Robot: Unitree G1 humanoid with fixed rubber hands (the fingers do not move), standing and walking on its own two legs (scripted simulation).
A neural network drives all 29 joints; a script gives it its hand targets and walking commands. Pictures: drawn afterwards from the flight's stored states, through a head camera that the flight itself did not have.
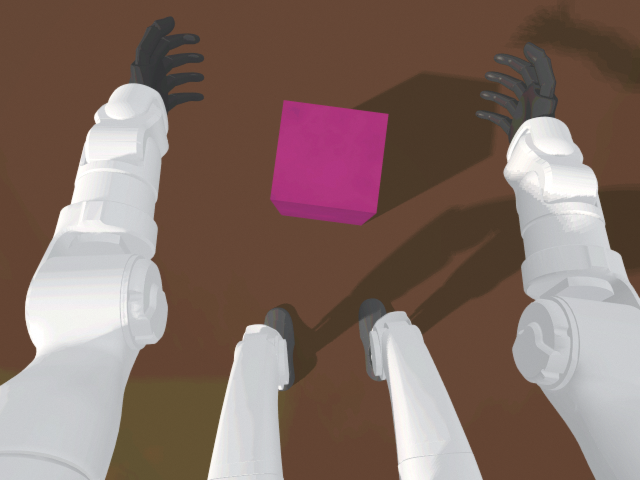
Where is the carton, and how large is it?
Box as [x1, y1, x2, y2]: [270, 100, 388, 224]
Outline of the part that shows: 284,100 270,199 280,213 284,215 353,224 362,224 376,212 388,114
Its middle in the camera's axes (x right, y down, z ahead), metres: +0.02 -0.17 +0.88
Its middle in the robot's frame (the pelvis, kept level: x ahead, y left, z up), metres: +0.54 -0.04 -0.53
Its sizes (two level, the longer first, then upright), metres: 0.210 0.200 0.250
